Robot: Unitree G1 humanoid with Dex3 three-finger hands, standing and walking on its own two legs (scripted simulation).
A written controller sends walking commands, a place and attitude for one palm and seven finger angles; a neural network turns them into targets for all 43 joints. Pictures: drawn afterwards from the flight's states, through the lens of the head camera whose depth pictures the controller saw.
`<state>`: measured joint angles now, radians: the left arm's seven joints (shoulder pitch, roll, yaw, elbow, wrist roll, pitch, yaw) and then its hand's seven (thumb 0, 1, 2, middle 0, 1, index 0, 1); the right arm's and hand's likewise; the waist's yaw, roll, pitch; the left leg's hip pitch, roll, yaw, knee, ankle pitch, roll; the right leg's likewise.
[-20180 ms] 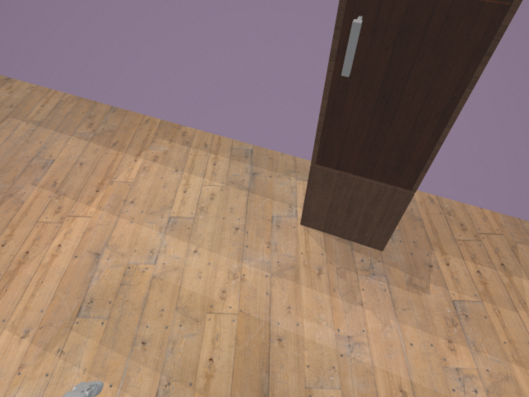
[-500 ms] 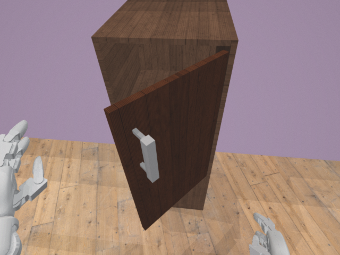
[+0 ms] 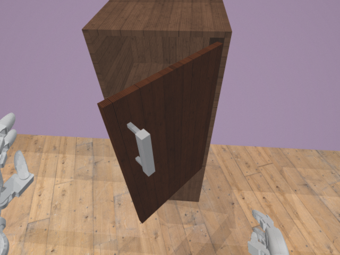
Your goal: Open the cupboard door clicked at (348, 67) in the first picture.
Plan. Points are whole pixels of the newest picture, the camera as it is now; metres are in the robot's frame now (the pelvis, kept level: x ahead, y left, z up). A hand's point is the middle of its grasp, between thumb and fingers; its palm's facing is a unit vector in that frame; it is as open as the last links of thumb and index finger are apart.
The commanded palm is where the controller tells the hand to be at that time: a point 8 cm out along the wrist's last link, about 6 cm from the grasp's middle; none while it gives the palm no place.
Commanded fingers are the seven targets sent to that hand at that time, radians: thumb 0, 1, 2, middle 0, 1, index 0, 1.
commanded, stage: step back with the hand held close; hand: left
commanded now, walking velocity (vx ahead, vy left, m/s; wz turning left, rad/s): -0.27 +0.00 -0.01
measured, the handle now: (140, 149) +0.32 +0.10 +0.10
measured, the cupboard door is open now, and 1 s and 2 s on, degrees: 49 49 49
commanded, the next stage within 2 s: stop stepping back and stand still in 1.14 s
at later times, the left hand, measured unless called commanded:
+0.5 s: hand (6, 211) +0.14 +0.28 +0.15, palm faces +0.42 -0.75 -0.51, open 7.4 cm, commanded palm +0.08 +0.32 +0.17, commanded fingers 0.00 0.90 0.90 -0.20 -0.30 -0.20 -0.30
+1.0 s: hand out of the picture +0.08 +0.27 +0.16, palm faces +0.34 -0.81 -0.48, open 7.4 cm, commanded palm +0.02 +0.31 +0.17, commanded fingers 0.00 0.90 0.90 -0.20 -0.30 -0.20 -0.30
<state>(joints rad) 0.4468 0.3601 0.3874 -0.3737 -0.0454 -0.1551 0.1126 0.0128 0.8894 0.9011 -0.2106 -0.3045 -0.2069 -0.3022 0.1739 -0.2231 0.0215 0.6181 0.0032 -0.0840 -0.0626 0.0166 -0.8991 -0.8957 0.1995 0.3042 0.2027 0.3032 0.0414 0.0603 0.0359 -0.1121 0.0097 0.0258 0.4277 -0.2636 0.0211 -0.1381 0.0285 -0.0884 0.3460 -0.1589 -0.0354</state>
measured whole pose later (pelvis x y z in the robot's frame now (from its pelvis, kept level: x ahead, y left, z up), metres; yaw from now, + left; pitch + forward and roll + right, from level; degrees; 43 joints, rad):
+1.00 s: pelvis -0.14 +0.02 -0.01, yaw -3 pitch +5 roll -1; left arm 0.54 0.45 0.44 -0.58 -0.06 -0.19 0.14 0.01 0.89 0.90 -0.21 -0.30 -0.20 -0.30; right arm 0.15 -0.15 0.03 0.60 -0.02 -0.12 -0.04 0.02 -0.90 -0.90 0.20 0.30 0.21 0.30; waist 0.02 -0.04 0.01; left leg -0.45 0.01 0.08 0.34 0.02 0.05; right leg -0.11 0.01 -0.02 0.40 -0.30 -0.02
